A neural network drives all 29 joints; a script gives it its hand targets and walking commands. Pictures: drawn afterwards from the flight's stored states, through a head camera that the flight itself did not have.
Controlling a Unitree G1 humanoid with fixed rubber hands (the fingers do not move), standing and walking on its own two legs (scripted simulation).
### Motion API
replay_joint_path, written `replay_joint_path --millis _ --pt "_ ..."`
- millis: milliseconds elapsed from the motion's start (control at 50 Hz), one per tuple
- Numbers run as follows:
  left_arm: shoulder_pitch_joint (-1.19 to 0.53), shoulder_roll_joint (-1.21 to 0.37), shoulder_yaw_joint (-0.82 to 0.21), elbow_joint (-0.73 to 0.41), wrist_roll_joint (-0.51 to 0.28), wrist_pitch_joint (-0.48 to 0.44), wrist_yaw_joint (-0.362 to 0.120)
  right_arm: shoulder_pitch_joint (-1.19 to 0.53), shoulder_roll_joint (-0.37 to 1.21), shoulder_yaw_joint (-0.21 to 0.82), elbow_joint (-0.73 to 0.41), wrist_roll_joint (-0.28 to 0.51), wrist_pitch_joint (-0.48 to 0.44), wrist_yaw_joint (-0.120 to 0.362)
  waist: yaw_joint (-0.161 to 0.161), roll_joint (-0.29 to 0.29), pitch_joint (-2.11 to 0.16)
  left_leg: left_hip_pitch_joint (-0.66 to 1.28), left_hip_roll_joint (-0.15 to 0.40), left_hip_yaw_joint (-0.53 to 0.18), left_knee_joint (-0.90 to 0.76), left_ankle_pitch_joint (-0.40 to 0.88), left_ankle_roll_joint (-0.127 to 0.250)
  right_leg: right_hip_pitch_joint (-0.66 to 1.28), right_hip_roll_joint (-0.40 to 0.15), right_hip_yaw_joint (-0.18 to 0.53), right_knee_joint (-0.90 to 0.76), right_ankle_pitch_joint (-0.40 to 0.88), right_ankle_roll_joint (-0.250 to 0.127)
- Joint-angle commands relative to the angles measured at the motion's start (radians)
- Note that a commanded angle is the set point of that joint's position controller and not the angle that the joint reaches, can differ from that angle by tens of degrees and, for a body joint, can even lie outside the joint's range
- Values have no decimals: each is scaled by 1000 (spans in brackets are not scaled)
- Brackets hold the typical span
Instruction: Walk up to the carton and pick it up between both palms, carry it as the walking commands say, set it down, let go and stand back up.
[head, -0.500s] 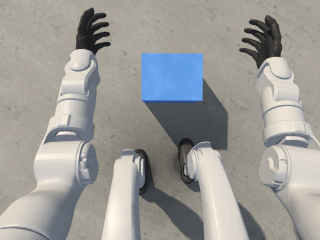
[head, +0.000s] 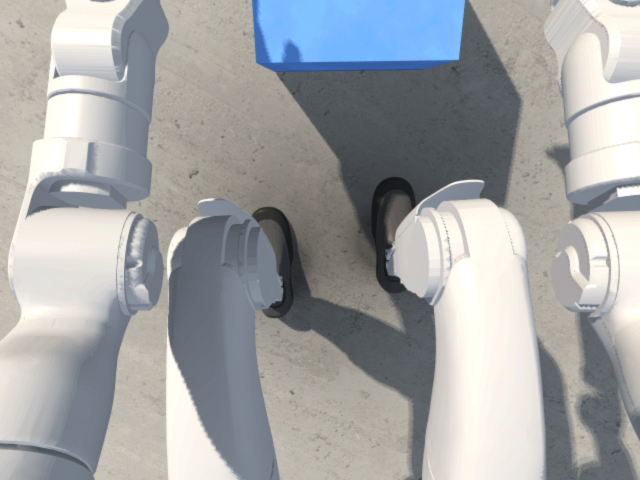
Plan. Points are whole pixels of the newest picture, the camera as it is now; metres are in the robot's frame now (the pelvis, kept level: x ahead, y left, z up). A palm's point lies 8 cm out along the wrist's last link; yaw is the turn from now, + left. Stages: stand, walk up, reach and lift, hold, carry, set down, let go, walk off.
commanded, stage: reach and lift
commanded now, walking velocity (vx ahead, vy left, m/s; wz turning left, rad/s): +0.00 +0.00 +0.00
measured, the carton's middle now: out of the picture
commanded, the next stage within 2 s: none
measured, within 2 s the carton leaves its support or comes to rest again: neither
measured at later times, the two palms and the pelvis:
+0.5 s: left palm out of the picture +0.55 +0.14 -0.29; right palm out of the picture +0.52 -0.24 -0.28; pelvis +0.00 +0.00 -0.09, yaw -1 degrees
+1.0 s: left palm out of the picture +0.55 +0.14 -0.30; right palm out of the picture +0.53 -0.23 -0.29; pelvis +0.01 +0.00 -0.10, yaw +0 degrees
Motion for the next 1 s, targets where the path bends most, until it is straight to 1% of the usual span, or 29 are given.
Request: replay_joint_path --millis 0,80,100,160,180,220,260,280,300,320,340,380,440,460,520,560,600,660,720,740,780,820,840,860,880,900,940,960,980 --pt "-314 130 26 -84 -17 -49 -7 -311 -198 -33 -83 -13 -51 -9 -59 -13 -1874 422 -36 -10 -117 260 -16 775 44 58 -69 356 43" --pt "-325 140 27 69 -9 -68 -15 -352 -174 -5 44 10 -74 0 -13 -13 -1683 320 -21 -12 -92 173 -1 656 32 48 -29 230 44" --pt "-343 139 22 56 -16 -80 -16 -373 -155 17 35 33 -84 2 0 -26 -1718 332 -20 -11 -72 201 -1 688 28 50 -7 272 49" --pt "-354 138 15 157 -18 -102 -30 -393 -124 61 139 56 -101 16 23 -29 -1579 234 -7 -4 -47 151 1 644 22 58 20 225 49" --pt "-362 124 9 146 -27 -109 -35 -384 -138 54 160 45 -108 16 1 -44 -1569 213 -5 -2 -26 155 -2 654 24 64 23 228 50" --pt "-365 127 5 210 -24 -121 -41 -389 -137 60 236 49 -120 20 5 -16 -1465 181 1 -13 -5 128 -4 577 19 70 47 197 50" --pt "-402 146 0 153 -30 -138 -40 -445 -142 57 163 55 -137 16 11 -25 -1539 192 2 -17 10 175 -1 611 22 65 70 261 52" --pt "-412 149 -2 153 -24 -144 -37 -424 -141 51 201 49 -137 15 1 -5 -1541 205 3 -9 22 180 -7 606 27 63 73 266 50" --pt "-400 135 -20 238 -35 -139 -41 -425 -133 69 283 57 -140 20 -4 -13 -1450 162 3 -14 31 147 -10 572 23 64 85 228 49" --pt "-389 133 -11 242 -38 -143 -46 -395 -137 68 309 54 -142 22 4 11 -1403 137 4 -9 43 134 -12 544 20 78 88 208 47" --pt "-395 136 -16 207 -44 -151 -47 -406 -121 80 279 67 -146 26 12 -5 -1422 167 10 -18 43 151 -8 545 15 78 92 218 50" --pt "-397 134 -20 229 -38 -165 -50 -402 -113 88 333 67 -157 33 15 -1 -1371 136 12 -24 62 168 -11 498 16 78 119 237 48" --pt "-378 102 -53 275 -61 -177 -56 -401 -106 95 326 77 -176 44 -4 -8 -1344 164 15 -41 80 210 -5 440 14 71 129 242 54" --pt "-379 80 -68 281 -63 -178 -58 -391 -113 82 336 80 -181 49 -15 23 -1327 173 17 -46 81 230 -8 410 13 66 141 257 49" --pt "-367 85 -70 287 -49 -198 -58 -382 -88 102 372 107 -194 69 28 69 -1270 164 12 -49 87 257 -9 365 16 80 158 273 47" --pt "-347 70 -82 330 -51 -196 -61 -361 -100 101 418 106 -200 77 6 78 -1224 175 16 -69 99 266 -13 317 10 79 167 264 45" --pt "-369 50 -95 270 -66 -208 -64 -361 -113 85 387 94 -213 76 -23 78 -1266 178 4 -69 114 317 -19 333 9 81 175 313 40" --pt "-361 38 -117 249 -84 -212 -60 -331 -111 63 412 87 -220 77 -41 79 -1276 185 -2 -81 111 350 -22 338 13 70 193 353 35" --pt "-327 47 -98 281 -80 -207 -58 -316 -101 78 433 93 -215 82 -22 67 -1256 168 -9 -74 116 345 -25 357 10 79 191 353 35" --pt "-339 38 -116 267 -84 -207 -58 -314 -100 66 431 79 -214 80 -50 60 -1265 174 -10 -81 118 371 -26 357 9 75 194 375 37" --pt "-319 49 -100 272 -75 -212 -56 -314 -87 78 406 92 -220 81 -20 49 -1266 161 -12 -71 118 362 -22 363 12 82 189 373 38" --pt "-313 34 -98 285 -73 -208 -52 -337 -88 84 399 97 -221 81 -10 35 -1251 143 -17 -75 111 345 -17 355 17 78 193 358 40" --pt "-313 33 -99 302 -79 -208 -54 -334 -81 90 408 101 -219 81 -13 18 -1244 146 -17 -79 106 333 -14 356 14 70 194 341 46" --pt "-323 32 -104 286 -74 -209 -52 -338 -83 84 414 99 -219 81 -9 52 -1226 127 -14 -66 103 317 -17 347 18 79 183 331 39" --pt "-340 28 -106 284 -72 -211 -53 -351 -62 95 410 105 -218 83 -4 39 -1239 159 -15 -73 98 333 -13 346 16 70 192 338 43" --pt "-329 28 -108 296 -75 -211 -52 -352 -79 77 419 96 -216 83 -11 56 -1217 137 -15 -71 98 318 -17 324 18 75 186 319 39" --pt "-367 15 -125 278 -78 -212 -53 -366 -56 93 423 96 -217 81 -24 42 -1210 140 -19 -76 90 302 -16 333 15 77 180 321 38" --pt "-373 20 -117 281 -84 -211 -52 -394 -72 102 410 100 -223 78 -4 37 -1217 125 -21 -63 101 284 -15 341 18 85 171 298 37" --pt "-374 10 -127 290 -88 -213 -52 -391 -70 93 405 94 -227 74 -23 40 -1206 110 -21 -65 98 273 -17 338 20 80 172 293 39"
